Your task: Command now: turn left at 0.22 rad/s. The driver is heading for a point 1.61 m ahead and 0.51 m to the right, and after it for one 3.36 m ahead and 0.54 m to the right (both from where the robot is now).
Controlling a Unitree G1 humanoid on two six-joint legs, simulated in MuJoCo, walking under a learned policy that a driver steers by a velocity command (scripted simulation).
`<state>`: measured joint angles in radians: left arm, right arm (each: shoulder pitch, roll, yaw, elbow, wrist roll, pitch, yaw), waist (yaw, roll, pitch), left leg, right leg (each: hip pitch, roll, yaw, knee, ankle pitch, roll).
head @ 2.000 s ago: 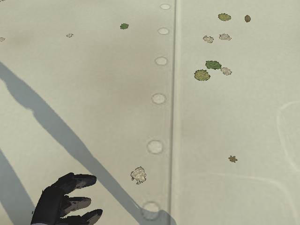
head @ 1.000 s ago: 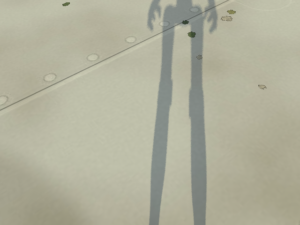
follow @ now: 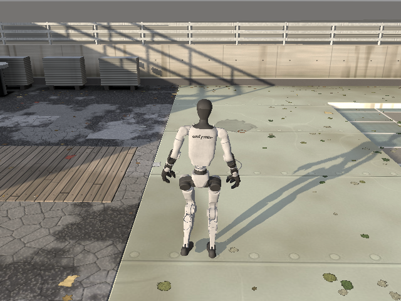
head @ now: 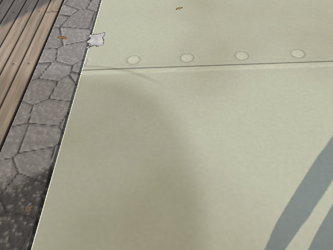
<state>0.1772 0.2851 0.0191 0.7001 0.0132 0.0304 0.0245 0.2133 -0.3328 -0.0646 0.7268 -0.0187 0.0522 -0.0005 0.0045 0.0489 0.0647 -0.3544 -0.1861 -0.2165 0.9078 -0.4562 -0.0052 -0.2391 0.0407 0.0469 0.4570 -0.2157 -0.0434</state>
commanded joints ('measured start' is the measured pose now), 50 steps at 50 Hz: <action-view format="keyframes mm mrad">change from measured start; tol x16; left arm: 1 -42 124 29 -47 4 -16 2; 28 90 87 64 -11 -9 30 -71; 31 241 337 129 -9 -6 -1 -55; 35 64 197 103 -54 -21 22 -30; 50 190 198 91 -12 2 -62 -49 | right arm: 1 61 -85 -19 -14 4 -1 12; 50 -260 -63 30 -67 -16 -95 29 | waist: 1 -20 -201 -63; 9 -10 -216 -85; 18 -28 157 -26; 28 21 58 -83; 31 74 -371 -148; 34 16 -113 -31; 50 95 -162 -20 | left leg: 1 -25 39 46 77 11 -32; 7 108 100 164 -315 11 -17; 10 310 141 133 -631 319 23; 20 252 537 5 -575 767 279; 28 228 447 267 -343 622 111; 31 -252 124 206 246 -263 -28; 35 -251 227 136 196 48 -26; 50 -209 206 193 -263 269 -44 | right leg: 1 63 -210 194 -160 260 -140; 10 40 -190 169 -51 369 -73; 20 -259 -47 -43 554 -380 8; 28 -2 -17 -155 136 -119 0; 29 111 -20 -52 10 -3 -26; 31 212 -395 638 -164 488 -271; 33 178 -319 483 -154 258 -270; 36 148 -185 332 -132 345 -182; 40 143 -155 462 -261 -408 -202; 50 72 -174 464 -257 -304 -193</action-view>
